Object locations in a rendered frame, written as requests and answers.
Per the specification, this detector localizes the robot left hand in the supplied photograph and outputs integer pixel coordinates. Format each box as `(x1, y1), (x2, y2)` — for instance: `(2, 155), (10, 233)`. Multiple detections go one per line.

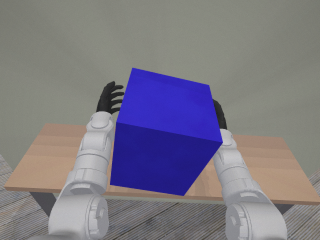
(96, 81), (125, 115)

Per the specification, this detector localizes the robot right forearm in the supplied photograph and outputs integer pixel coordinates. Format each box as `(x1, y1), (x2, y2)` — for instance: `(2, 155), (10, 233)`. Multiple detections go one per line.
(212, 128), (288, 238)

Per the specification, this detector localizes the carton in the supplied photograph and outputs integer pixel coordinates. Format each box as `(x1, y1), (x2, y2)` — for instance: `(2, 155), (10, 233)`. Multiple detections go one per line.
(110, 68), (223, 196)

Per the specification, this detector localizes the left robot upper arm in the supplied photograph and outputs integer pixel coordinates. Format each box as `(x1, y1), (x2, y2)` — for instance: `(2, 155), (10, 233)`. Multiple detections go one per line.
(27, 193), (109, 240)

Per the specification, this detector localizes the table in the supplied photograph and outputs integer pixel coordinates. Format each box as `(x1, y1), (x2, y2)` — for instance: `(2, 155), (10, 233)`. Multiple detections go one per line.
(3, 123), (320, 218)

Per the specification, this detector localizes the robot left forearm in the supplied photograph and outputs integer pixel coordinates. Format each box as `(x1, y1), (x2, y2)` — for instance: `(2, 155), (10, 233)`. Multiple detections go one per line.
(48, 111), (115, 233)

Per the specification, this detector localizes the robot right hand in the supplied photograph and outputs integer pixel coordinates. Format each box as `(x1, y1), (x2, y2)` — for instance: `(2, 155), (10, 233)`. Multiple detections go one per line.
(212, 99), (227, 130)

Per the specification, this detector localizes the right robot upper arm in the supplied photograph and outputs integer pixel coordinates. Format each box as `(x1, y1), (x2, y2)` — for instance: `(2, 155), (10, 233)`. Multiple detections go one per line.
(225, 201), (287, 240)

